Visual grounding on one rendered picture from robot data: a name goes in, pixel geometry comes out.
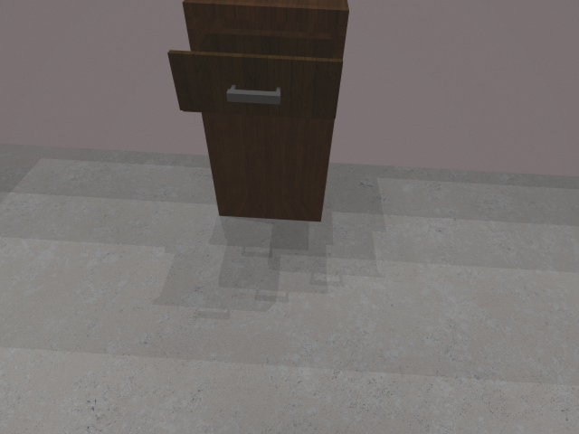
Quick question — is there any handle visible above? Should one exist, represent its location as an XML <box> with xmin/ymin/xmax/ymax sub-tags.
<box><xmin>226</xmin><ymin>85</ymin><xmax>280</xmax><ymax>104</ymax></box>

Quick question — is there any drawer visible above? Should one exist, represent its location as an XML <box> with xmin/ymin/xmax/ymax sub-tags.
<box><xmin>167</xmin><ymin>33</ymin><xmax>343</xmax><ymax>119</ymax></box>

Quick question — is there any cabinet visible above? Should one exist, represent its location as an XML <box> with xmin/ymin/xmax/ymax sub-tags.
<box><xmin>183</xmin><ymin>0</ymin><xmax>349</xmax><ymax>222</ymax></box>

